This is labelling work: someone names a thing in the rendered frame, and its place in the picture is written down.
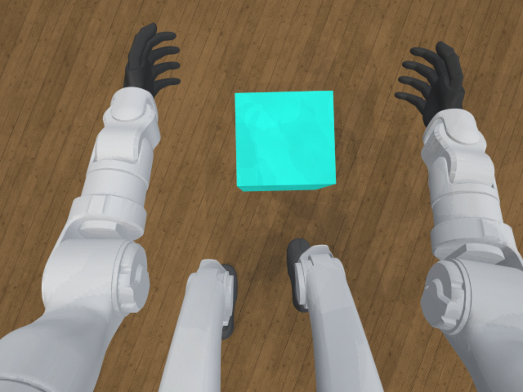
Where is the right robot forearm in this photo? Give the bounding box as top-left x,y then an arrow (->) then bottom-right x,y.
421,109 -> 523,271

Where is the robot right upper arm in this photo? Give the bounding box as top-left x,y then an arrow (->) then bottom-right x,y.
421,258 -> 523,392

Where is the robot left shin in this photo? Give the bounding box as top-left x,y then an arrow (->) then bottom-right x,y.
186,259 -> 230,326

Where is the carton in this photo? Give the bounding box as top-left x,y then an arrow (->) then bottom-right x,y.
235,91 -> 336,191

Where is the right robot foot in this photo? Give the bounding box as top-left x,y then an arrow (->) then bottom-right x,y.
287,238 -> 311,313

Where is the robot left upper arm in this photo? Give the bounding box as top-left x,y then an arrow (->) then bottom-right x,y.
0,239 -> 150,392

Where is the left robot forearm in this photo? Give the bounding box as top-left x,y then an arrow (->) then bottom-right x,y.
42,87 -> 161,308

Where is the right robot hand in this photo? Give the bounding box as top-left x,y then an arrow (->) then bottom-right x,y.
395,41 -> 465,127

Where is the left robot hand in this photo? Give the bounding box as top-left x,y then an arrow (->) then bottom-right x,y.
123,23 -> 181,97

